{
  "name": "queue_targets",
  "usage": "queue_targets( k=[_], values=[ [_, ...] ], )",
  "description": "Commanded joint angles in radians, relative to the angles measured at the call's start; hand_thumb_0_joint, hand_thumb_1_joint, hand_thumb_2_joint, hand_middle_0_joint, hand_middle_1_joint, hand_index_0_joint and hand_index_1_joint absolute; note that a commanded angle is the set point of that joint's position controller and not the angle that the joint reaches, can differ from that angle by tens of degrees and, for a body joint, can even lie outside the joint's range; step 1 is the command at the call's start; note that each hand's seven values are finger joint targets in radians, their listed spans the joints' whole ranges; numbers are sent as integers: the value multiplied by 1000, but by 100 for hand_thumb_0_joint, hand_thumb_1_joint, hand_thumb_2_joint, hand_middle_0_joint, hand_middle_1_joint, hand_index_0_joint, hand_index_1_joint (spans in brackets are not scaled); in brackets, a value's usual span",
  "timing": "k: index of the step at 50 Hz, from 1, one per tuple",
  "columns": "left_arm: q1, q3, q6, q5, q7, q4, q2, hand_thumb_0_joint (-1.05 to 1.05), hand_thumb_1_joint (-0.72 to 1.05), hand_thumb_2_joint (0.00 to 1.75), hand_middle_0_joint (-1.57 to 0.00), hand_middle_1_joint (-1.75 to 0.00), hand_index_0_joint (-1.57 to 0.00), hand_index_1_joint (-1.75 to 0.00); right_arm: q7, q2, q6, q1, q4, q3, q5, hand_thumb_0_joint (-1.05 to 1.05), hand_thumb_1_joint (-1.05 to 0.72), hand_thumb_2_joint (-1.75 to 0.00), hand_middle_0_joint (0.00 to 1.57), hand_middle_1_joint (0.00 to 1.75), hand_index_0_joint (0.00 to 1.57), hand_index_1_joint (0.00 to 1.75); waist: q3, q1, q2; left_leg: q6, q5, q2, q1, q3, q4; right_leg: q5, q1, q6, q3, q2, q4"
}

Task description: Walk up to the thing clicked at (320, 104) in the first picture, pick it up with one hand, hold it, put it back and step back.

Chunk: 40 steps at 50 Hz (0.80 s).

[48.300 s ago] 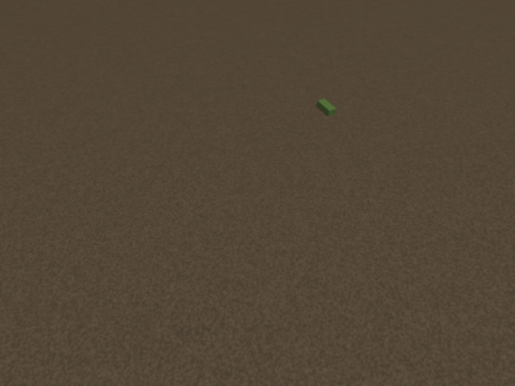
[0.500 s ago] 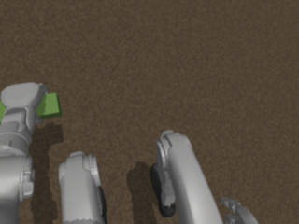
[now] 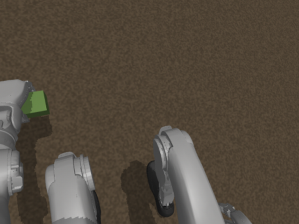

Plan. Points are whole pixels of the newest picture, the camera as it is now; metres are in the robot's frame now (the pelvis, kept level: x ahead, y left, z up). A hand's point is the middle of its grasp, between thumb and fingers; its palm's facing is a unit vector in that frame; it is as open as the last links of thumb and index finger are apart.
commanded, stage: lower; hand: left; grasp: from above
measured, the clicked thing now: (16, 107) +0.48 +0.28 -0.20
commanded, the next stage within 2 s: rest in 0.42 s
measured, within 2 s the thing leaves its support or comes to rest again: rests again in 1.34 s
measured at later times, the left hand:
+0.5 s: hand (26, 111) +0.47 +0.26 -0.22, palm faces -0.47 -0.06 -0.88, open 8.9 cm
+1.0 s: hand (34, 112) +0.48 +0.25 -0.26, palm faces -0.48 -0.09 -0.87, open 8.9 cm
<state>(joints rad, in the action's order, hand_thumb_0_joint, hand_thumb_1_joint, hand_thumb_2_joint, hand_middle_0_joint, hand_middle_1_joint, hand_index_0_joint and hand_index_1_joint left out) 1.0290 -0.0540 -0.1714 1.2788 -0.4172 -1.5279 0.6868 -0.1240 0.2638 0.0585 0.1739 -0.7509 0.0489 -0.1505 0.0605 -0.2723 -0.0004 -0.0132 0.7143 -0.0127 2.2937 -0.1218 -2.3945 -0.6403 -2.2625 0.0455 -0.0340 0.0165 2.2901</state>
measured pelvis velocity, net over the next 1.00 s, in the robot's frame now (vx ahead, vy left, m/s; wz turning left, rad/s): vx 0.01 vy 0.00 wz -0.08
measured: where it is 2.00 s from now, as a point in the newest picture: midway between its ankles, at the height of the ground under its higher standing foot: (129, 212)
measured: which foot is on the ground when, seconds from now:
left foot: down 0.00-1.00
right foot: down 0.00-1.00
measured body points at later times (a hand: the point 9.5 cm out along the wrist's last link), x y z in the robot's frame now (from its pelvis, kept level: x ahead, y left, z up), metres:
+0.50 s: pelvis +0.00 +0.00 -0.02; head +0.26 +0.08 +0.34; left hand +0.49 +0.26 -0.17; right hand +0.02 -0.27 -0.11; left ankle +0.07 +0.12 -0.30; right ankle +0.11 -0.13 -0.30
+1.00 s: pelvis +0.01 +0.00 -0.03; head +0.28 +0.09 +0.31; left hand +0.50 +0.25 -0.21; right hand +0.02 -0.26 -0.11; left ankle +0.07 +0.12 -0.30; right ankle +0.11 -0.13 -0.30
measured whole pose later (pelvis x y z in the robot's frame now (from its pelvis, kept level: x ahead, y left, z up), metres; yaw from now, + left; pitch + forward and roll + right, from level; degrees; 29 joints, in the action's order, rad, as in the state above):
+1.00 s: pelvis +0.01 +0.00 -0.03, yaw -4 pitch +32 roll -11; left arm 1.07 -0.13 -0.21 1.34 -0.59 -1.73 0.86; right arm -0.23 0.31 0.16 0.13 -0.71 0.18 -0.26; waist -0.08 -0.37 -0.07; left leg -0.02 0.76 -0.01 2.35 -0.20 -2.55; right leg -0.65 -2.30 0.06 -0.09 -0.01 2.38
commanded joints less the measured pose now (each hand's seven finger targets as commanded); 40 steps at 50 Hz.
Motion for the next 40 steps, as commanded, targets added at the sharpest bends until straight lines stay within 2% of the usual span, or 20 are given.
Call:
queue_targets(
  k=[1,3,4,5,6,8,14,17,19,21,22,23,24,29,30,31,34,36,38,40],
  values=[
    [370,-21,3,-14,-44,167,235,0,83,57,-118,-43,-118,-43,7,256,7,222,9,-74,6,0,-90,-90,20,30,20,30,716,-10,310,31,-232,-8,-502,97,266,210,380,-83,-111,-31,-201],
    [355,-2,4,-17,-41,138,202,0,84,55,-117,-44,-118,-43,6,253,6,218,9,-71,7,0,-90,-90,20,30,20,30,694,-21,288,33,-235,-8,-485,96,255,217,375,-81,-110,-33,-198],
    [366,-6,2,-13,-39,138,213,0,81,57,-117,-44,-117,-43,3,252,7,219,11,-69,5,0,-90,-90,20,30,20,30,686,-29,300,33,-229,-11,-479,97,254,212,374,-81,-110,-34,-198],
    [372,-19,1,-15,-43,137,237,0,80,56,-117,-43,-117,-43,6,259,7,221,10,-67,7,0,-90,-90,20,30,20,30,676,-19,304,34,-225,-10,-465,97,256,209,369,-80,-110,-31,-200],
    [341,-14,5,-13,-45,66,220,0,80,55,-117,-41,-117,-41,3,259,10,219,11,-63,0,0,-90,-90,20,30,20,30,635,-33,272,34,-207,-10,-454,93,254,190,352,-81,-115,-30,-197],
    [360,3,-5,-7,-49,56,203,0,79,56,-117,-41,-117,-42,0,260,12,212,8,-52,-3,0,-90,-90,20,30,20,30,610,-44,281,34,-192,-10,-433,87,248,179,337,-83,-121,-35,-189],
    [390,-26,-25,24,-80,42,266,0,82,56,-117,-46,-118,-45,-8,275,25,217,20,-32,-20,0,-90,-90,20,30,20,30,628,-60,321,30,-204,-9,-456,80,225,190,331,-80,-132,-36,-165],
    [378,-40,-30,31,-103,25,289,0,83,58,-118,-45,-118,-45,-11,283,31,209,24,-27,-28,0,-90,-90,20,30,20,30,620,-55,340,29,-190,-11,-455,79,222,179,311,-81,-137,-36,-153],
    [387,-32,-28,37,-114,-9,273,0,82,56,-117,-46,-118,-45,-19,280,42,202,21,-17,-42,0,-90,-90,20,30,20,30,574,-79,324,31,-166,-7,-441,77,204,167,290,-78,-143,-40,-149],
    [390,-52,-31,38,-127,10,315,0,80,57,-116,-46,-116,-46,-22,292,50,208,21,-13,-45,0,-90,-90,20,30,20,30,584,-75,338,33,-172,-6,-433,77,194,175,303,-76,-145,-39,-145],
    [378,-65,-30,39,-134,45,329,0,80,55,-115,-46,-116,-45,-23,293,51,210,23,-14,-46,0,-90,-90,20,30,20,30,619,-56,374,27,-198,-8,-462,76,207,191,314,-78,-146,-39,-138],
    [347,-54,-26,40,-138,-2,315,0,81,56,-115,-48,-116,-47,-28,288,56,201,24,-10,-51,0,-90,-90,20,30,20,30,600,-64,368,28,-190,-4,-451,78,189,189,310,-77,-147,-41,-130],
    [385,-61,-26,41,-141,11,316,0,83,55,-116,-48,-117,-46,-33,296,60,208,22,-10,-58,0,-90,-90,20,30,20,30,598,-86,345,31,-186,-4,-441,73,184,189,304,-73,-152,-41,-132],
    [335,-75,-20,35,-155,13,345,0,76,52,-111,-42,-112,-41,-45,304,69,215,23,-5,-62,0,-89,-89,20,30,20,30,623,-68,369,29,-216,-3,-437,70,174,214,339,-74,-155,-47,-121],
    [335,-66,-17,26,-157,-22,322,0,75,49,-111,-40,-112,-39,-49,304,70,211,19,-1,-62,0,-89,-89,20,30,20,30,597,-77,351,29,-210,-3,-421,66,170,215,319,-74,-158,-46,-115],
    [348,-54,-17,31,-152,-43,305,0,77,50,-111,-42,-112,-40,-55,304,75,214,14,3,-70,0,-89,-89,20,30,20,30,571,-105,338,32,-201,0,-410,64,158,211,316,-71,-162,-48,-116],
    [342,-79,-24,23,-159,1,367,0,74,48,-109,-40,-111,-38,-58,317,78,218,13,9,-69,0,-89,-89,20,30,20,30,619,-74,368,29,-245,-1,-433,62,153,246,353,-72,-161,-48,-110],
    [319,-61,-21,28,-160,-68,328,0,77,47,-112,-38,-113,-37,-71,316,83,216,9,21,-81,0,-89,-89,20,30,20,30,566,-108,346,27,-252,3,-421,54,141,255,342,-71,-172,-51,-96],
    [365,-76,-34,24,-166,-25,367,0,77,50,-112,-40,-113,-39,-72,330,87,212,13,23,-77,0,-89,-89,20,30,20,30,578,-105,351,29,-243,3,-424,50,136,251,347,-72,-173,-53,-108],
    [342,-75,-37,29,-176,-32,379,0,79,47,-113,-40,-115,-38,-79,327,94,202,14,34,-84,0,-90,-90,20,30,20,30,588,-96,384,24,-252,3,-441,52,141,256,359,-73,-174,-54,-96]
  ],
)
